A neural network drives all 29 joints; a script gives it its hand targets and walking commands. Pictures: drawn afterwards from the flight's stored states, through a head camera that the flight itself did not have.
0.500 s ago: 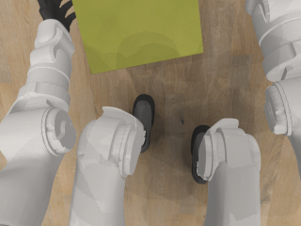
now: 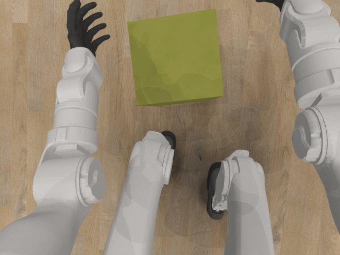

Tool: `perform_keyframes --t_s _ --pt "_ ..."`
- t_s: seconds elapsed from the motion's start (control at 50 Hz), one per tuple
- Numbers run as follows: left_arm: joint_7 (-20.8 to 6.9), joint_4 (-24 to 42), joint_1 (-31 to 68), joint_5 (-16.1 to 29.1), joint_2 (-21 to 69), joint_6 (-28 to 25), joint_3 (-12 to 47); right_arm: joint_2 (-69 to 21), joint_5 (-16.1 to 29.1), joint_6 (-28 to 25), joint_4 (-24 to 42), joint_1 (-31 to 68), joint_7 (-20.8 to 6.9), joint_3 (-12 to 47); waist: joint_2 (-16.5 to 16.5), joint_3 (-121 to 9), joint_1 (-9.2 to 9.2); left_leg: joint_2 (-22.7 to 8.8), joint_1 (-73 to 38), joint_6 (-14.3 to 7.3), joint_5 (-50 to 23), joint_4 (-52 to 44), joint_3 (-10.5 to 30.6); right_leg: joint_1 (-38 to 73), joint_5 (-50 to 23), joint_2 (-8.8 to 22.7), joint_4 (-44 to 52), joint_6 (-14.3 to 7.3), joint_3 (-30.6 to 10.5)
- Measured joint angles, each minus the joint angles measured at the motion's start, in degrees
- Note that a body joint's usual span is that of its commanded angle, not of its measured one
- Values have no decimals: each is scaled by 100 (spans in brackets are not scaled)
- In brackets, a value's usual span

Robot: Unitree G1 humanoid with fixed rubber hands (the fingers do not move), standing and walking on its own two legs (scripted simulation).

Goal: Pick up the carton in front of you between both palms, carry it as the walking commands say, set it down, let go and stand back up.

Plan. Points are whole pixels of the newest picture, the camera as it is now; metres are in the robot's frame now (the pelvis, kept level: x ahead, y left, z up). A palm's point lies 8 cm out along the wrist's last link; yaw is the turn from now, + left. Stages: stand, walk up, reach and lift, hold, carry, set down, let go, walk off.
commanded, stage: set down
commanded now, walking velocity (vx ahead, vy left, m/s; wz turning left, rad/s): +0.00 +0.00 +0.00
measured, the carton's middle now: (177, 68) +0.49 +0.10 -0.34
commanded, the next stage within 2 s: let go in 0.52 s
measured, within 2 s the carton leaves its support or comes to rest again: neither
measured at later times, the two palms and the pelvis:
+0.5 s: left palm (10, 17) +0.46 +0.28 +0.04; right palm out of the picture +0.60 -0.10 +0.05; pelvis +0.03 +0.00 +0.14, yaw -1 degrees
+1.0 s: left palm out of the picture +0.37 +0.27 +0.16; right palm out of the picture +0.45 -0.14 +0.15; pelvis +0.08 +0.02 +0.25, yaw -2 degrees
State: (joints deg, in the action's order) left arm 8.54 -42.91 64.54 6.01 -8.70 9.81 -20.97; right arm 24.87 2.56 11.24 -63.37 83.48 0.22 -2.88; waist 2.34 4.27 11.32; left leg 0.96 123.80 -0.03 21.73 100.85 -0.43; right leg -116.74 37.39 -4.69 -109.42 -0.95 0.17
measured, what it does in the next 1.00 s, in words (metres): rises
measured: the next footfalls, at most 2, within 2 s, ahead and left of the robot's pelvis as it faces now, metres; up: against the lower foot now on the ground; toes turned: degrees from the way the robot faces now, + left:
none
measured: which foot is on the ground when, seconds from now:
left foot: down 0.00-1.00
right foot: down 0.00-1.00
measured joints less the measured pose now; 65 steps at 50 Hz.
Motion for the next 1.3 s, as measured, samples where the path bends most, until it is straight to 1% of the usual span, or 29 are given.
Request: perform_keyframes --t_s 0.12,0.22,0.32,0.42,0.54,0.6,0.64,0.72,0.82,0.88,0.94,0.98,1.04,1.2,1.3 --pt "-63 430 -425 50 32 154 -68 -3 -21 171 558 -446 -37 91 -38 -270 -1 -31 -359 -24 -71 -630 -22 300 -178 -31 673 33 -81" --pt "-146 566 -641 78 -8 255 -109 -93 -89 317 803 -690 -83 85 1 -513 -2 -30 -759 -19 -156 -1196 -28 659 -322 -29 1254 34 -133" --pt "-237 511 -767 8 8 266 -151 -199 -244 331 673 -766 -150 -77 61 -734 3 -16 -1232 -1 -280 -1809 -2 1106 -495 -13 1889 23 -152" --pt "-313 465 -933 -139 113 196 -196 -252 -376 232 493 -887 -232 -255 94 -869 6 -16 -1745 2 -446 -2462 33 1602 -716 -8 2582 20 -164" --pt "-365 499 -1158 -293 223 109 -264 -272 -467 127 439 -1069 -320 -352 92 -905 17 -37 -2370 -18 -653 -3206 31 2198 -992 -16 3365 37 -217" --pt "-427 515 -1300 -379 245 55 -270 -338 -560 72 441 -1197 -324 -448 87 -909 5 -45 -2669 -28 -752 -3553 24 2484 -1118 -15 3726 48 -247" --pt "-506 563 -1473 -440 252 4 -217 -434 -650 22 535 -1393 -280 -544 72 -933 -23 -46 -2866 -37 -810 -3772 30 2685 -1194 -12 3966 56 -254" --pt "-766 759 -2092 -614 264 -124 -10 -758 -832 -80 1005 -2165 -66 -738 17 -999 -115 -51 -3358 -69 -892 -4197 48 3200 -1328 -7 4469 80 -266" --pt "-1146 1059 -3214 -809 186 -261 401 -1329 -903 -189 1895 -3640 347 -873 -95 -950 -262 -55 -4323 -127 -942 -4766 34 4204 -1465 6 5166 120 -320" --pt "-1336 1179 -3833 -828 54 -339 688 -1598 -874 -270 2363 -4497 551 -849 -163 -859 -317 -54 -5010 -162 -945 -5086 6 4916 -1525 21 5567 144 -371" --pt "-1458 1244 -4351 -789 -106 -423 956 -1757 -848 -365 2646 -5152 646 -808 -219 -759 -364 -36 -5690 -194 -924 -5354 -26 5618 -1551 51 5905 161 -419" --pt "-1498 1286 -4673 -743 -189 -478 1127 -1797 -833 -439 2727 -5494 649 -776 -243 -701 -392 -11 -6119 -211 -902 -5511 -41 6062 -1550 83 6097 169 -442" --pt "-1494 1390 -5183 -659 -250 -566 1384 -1771 -782 -579 2744 -5965 581 -714 -267 -632 -416 41 -6721 -232 -870 -5734 -44 6691 -1537 143 6367 175 -454" --pt "-1319 1951 -6722 -413 -234 -773 1955 -1604 -638 -964 2881 -7339 312 -569 -358 -424 -393 153 -8251 -238 -860 -6376 5 8288 -1572 272 7128 157 -434" --pt "-1275 2161 -7402 -308 -271 -803 2073 -1555 -623 -1058 3073 -8047 188 -438 -417 -263 -522 175 -9156 -196 -944 -6835 65 9212 -1674 304 7622 104 -397"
